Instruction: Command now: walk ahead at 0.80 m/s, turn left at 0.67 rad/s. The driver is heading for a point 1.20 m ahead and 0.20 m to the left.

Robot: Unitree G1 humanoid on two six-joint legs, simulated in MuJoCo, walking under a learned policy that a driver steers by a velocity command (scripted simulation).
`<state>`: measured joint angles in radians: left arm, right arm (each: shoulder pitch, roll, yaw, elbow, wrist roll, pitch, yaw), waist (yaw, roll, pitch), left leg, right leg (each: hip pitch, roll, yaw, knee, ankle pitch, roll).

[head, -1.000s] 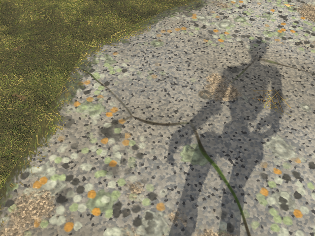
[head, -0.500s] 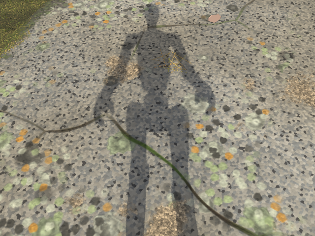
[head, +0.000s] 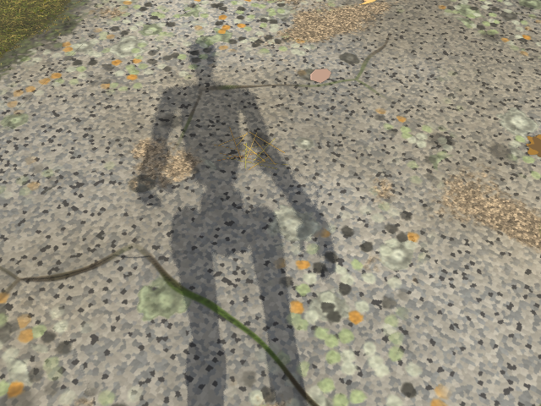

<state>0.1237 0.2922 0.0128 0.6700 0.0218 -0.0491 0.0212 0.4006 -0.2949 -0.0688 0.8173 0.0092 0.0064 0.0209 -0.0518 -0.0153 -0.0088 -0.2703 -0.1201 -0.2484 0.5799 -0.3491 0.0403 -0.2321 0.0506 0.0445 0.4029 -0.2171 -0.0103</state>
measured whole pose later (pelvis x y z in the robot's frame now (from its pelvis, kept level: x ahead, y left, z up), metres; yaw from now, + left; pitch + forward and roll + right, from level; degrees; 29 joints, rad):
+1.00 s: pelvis +0.75 +0.29 -0.02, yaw +8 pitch -1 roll -1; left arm 0.42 0.31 0.07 0.90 0.02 -0.01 -0.01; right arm 0.14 -0.22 0.03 0.71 -0.06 -0.10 0.00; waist 0.07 -0.01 0.04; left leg -0.42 0.00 -0.08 1.46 -0.34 0.00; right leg -0.32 0.21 -0.04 0.60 -0.25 -0.21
